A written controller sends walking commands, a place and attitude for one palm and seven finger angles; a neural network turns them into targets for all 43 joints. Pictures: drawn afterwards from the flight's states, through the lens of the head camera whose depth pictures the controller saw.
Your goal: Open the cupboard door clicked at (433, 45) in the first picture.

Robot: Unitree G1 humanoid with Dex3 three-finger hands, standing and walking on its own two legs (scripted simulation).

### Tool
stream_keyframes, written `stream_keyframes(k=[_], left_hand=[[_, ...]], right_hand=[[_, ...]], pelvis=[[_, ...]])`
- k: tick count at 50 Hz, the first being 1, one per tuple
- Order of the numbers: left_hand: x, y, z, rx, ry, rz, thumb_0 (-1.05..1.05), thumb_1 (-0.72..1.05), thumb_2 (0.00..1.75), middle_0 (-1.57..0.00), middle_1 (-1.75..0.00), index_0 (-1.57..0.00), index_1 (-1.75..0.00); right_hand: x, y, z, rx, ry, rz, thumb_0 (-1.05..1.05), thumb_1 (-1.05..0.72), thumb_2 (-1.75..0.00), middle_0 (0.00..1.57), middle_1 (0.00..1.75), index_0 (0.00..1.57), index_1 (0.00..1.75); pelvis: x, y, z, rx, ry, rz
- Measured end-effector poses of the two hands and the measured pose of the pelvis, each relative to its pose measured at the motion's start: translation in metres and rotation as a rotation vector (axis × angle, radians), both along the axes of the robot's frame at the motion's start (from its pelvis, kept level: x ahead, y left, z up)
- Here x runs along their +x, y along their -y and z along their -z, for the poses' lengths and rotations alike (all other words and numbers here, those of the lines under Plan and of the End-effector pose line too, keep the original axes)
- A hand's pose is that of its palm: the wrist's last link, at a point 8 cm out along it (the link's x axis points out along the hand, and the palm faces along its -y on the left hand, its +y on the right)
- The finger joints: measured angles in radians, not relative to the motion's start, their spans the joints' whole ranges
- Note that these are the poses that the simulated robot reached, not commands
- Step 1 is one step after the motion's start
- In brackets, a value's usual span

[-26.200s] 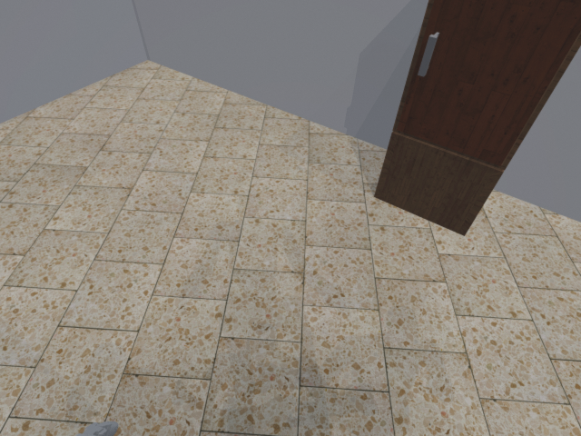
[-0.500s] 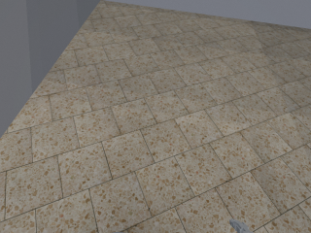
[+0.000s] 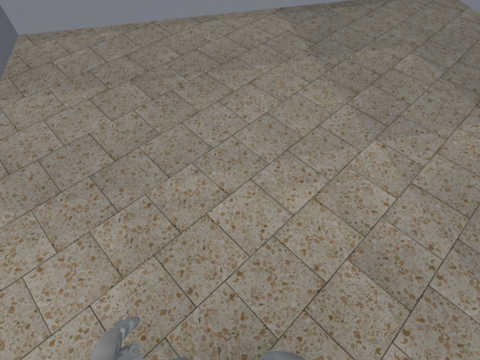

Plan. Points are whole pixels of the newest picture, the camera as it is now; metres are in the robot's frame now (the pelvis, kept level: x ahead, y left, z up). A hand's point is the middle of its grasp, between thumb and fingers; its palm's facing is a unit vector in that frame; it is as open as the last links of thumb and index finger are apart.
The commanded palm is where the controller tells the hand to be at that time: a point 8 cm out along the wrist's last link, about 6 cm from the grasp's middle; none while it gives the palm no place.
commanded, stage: walk to a spot facing it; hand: left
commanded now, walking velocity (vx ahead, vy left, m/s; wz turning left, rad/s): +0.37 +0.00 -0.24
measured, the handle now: out of the picture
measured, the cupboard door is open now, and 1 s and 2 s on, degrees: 38 38 38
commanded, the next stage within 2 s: turn to face it in 0.32 s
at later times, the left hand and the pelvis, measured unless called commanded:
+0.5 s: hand (155, 340) +0.18 +0.17 -0.16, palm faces -0.02 -0.99 -0.16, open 7.4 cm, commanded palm none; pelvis +0.28 +0.00 +0.00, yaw -9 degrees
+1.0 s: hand (190, 191) +0.50 +0.13 -0.13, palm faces +0.13 -0.96 -0.25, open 7.3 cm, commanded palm none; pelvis +0.41 -0.07 +0.02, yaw +9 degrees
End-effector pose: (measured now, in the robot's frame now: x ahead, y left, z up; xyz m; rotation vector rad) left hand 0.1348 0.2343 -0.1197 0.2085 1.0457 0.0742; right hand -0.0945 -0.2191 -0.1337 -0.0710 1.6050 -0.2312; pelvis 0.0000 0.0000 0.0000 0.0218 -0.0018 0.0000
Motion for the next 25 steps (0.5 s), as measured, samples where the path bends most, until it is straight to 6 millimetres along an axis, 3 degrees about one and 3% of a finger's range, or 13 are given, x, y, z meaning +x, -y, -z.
stream_keyframes(k=[3,6,12,17,21,23,25], left_hand=[[-0.006,0.009,-0.004,0.006,-0.099,-0.003,0.0,0.91,0.9,-0.19,-0.3,-0.2,-0.3],[-0.007,0.003,-0.012,0.038,-0.157,-0.044,-0.01,0.95,0.9,-0.2,-0.3,-0.2,-0.3],[-0.011,0.002,-0.015,0.048,-0.287,-0.103,-0.01,0.94,0.9,-0.2,-0.3,-0.2,-0.3],[-0.011,0.011,-0.008,0.023,-0.415,-0.151,0.0,0.92,0.9,-0.2,-0.3,-0.2,-0.3],[0.001,0.019,0.001,-0.007,-0.53,-0.168,0.0,0.92,0.9,-0.2,-0.3,-0.2,-0.3],[0.017,0.019,0.009,-0.024,-0.577,-0.16,0.0,0.91,0.9,-0.2,-0.3,-0.2,-0.3],[0.045,0.017,0.015,-0.027,-0.585,-0.132,0.0,0.91,0.9,-0.2,-0.3,-0.2,-0.3]], right_hand=[[0.081,0.011,-0.004,-0.008,0.16,-0.013,0.01,-0.91,-0.9,0.2,0.3,0.2,0.3],[0.158,0.018,-0.01,-0.009,0.301,-0.035,0.01,-0.91,-0.9,0.19,0.3,0.2,0.3],[0.288,0.024,-0.018,-0.004,0.465,-0.083,0.01,-0.91,-0.9,0.19,0.3,0.2,0.3],[0.382,0.019,-0.019,0.001,0.531,-0.129,0.01,-0.91,-0.9,0.19,0.3,0.2,0.3],[0.453,0.01,-0.017,-0.011,0.58,-0.155,0.01,-0.91,-0.9,0.19,0.3,0.2,0.3],[0.477,0.008,-0.014,-0.034,0.613,-0.146,0.01,-0.91,-0.9,0.19,0.3,0.2,0.3],[0.485,0.008,-0.014,-0.051,0.611,-0.117,0.01,-0.91,-0.9,0.19,0.3,0.2,0.3]], pelvis=[[0.027,0.006,-0.013,0.008,-0.01,0.026],[0.055,0.011,-0.02,0.015,-0.024,0.049],[0.118,0.012,-0.023,0.012,-0.032,0.079],[0.176,0.007,-0.017,0.009,-0.031,0.1],[0.228,0.001,-0.007,0.011,-0.025,0.119],[0.255,-0.003,0.002,-0.015,-0.022,0.144],[0.276,-0.004,0.003,-0.004,-0.011,0.153]])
